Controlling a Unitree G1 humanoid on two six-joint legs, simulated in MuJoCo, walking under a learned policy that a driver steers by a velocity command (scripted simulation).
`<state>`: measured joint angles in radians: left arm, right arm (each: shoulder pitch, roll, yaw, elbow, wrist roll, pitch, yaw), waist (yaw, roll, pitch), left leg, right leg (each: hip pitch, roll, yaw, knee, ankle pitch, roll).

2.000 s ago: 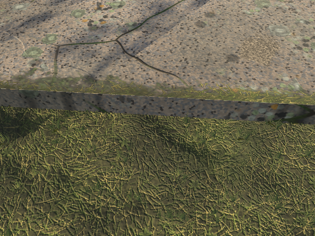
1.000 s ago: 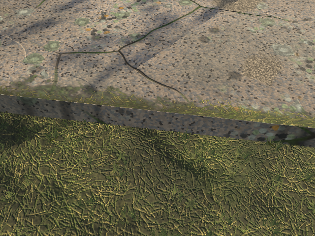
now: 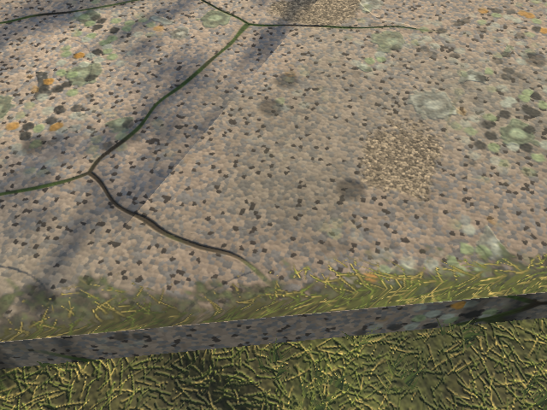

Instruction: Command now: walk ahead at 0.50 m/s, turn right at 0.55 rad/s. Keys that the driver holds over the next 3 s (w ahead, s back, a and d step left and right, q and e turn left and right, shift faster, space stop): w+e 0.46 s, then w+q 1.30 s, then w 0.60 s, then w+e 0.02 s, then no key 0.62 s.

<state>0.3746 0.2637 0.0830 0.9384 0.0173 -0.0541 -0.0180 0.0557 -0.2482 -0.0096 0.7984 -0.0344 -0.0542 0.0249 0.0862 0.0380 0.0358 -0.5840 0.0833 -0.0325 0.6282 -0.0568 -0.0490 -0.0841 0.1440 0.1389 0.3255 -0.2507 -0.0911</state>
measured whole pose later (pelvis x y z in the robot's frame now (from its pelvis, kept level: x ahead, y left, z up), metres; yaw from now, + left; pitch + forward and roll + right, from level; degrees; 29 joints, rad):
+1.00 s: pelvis +0.48 -0.09 +0.00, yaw -9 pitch +1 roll +0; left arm 0.51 0.20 0.01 1.02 0.05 -0.10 0.00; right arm 0.19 -0.18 -0.05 0.83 -0.02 0.03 -0.03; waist 0.00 0.02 -0.03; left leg -1.04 0.01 0.02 2.02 -0.45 0.10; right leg -0.02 0.02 -0.24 0.33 -0.35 -0.07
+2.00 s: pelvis +1.09 -0.05 +0.15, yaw +25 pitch +2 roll -2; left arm 0.38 0.26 0.06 0.81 0.00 -0.10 -0.01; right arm 0.14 -0.28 -0.04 0.63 0.01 -0.06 0.00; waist 0.06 0.06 0.00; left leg -0.72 0.11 -0.08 1.09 -0.20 0.00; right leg -0.15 0.08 -0.06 0.29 -0.18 -0.07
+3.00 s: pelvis +1.44 +0.13 +0.13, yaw +25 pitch +1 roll -1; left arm 0.14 0.19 0.03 0.81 0.02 0.00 0.01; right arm 0.24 -0.23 -0.04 0.86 -0.02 0.02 -0.04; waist 0.00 0.00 -0.01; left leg -0.30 0.05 -0.03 0.60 -0.32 -0.03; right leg -0.40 0.02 -0.02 0.53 -0.15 -0.02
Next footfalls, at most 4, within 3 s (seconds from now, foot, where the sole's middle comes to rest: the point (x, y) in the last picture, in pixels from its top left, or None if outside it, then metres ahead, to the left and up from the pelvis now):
0.08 left None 0.21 0.13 -0.78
0.58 right None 0.41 -0.14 -0.78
1.22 left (339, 261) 0.79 -0.05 -0.64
1.72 right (364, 160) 1.15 -0.12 -0.64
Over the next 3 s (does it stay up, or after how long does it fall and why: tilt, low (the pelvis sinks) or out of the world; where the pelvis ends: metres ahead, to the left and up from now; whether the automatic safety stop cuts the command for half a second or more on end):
stays up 1.44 0.13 0.13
